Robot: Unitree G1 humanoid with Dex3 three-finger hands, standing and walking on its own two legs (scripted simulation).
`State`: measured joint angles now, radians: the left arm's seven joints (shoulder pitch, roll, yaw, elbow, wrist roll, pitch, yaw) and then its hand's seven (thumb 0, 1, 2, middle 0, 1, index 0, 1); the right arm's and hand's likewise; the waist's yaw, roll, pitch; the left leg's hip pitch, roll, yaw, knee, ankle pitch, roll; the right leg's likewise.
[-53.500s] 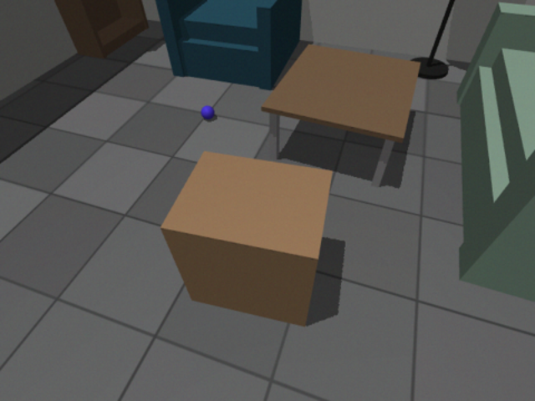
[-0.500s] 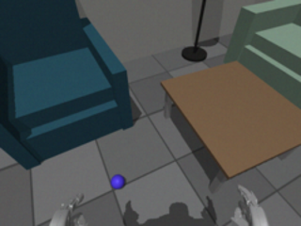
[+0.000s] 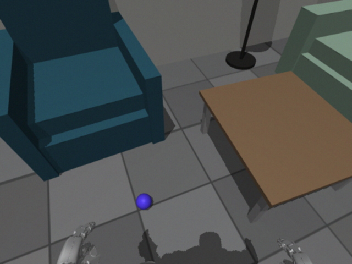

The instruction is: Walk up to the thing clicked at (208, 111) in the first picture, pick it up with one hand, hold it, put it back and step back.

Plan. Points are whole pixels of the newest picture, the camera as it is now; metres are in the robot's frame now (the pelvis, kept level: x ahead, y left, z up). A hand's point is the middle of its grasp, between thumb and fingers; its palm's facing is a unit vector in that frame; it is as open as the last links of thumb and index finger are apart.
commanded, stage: stand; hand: left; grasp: from above
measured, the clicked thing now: (143, 201) +0.54 +0.21 -0.69
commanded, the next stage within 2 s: none
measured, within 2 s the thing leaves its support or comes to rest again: neither
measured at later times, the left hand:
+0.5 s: hand out of the picture +0.03 +0.24 -0.12, palm faces +0.05 -0.95 -0.32, open 7.4 cm
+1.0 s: hand out of the picture +0.04 +0.24 -0.12, palm faces +0.02 -0.94 -0.33, open 7.4 cm
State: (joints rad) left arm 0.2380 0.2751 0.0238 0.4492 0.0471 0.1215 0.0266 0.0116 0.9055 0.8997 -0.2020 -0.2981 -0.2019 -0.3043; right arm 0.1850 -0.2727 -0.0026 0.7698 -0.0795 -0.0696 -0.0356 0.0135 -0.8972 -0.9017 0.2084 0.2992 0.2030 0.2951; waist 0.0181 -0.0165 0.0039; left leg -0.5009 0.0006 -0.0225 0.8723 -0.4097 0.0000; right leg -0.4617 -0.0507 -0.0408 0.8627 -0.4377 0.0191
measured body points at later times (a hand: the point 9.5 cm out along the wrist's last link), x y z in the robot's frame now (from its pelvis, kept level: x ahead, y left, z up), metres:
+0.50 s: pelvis -0.01 +0.01 +0.04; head -0.02 +0.01 +0.49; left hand +0.03 +0.29 -0.10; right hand +0.07 -0.26 -0.10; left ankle +0.03 +0.12 -0.70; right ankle +0.01 -0.13 -0.70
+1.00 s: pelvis -0.01 +0.00 +0.05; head -0.01 -0.01 +0.50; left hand +0.04 +0.29 -0.09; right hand +0.04 -0.29 -0.10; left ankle +0.03 +0.12 -0.70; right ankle +0.01 -0.13 -0.70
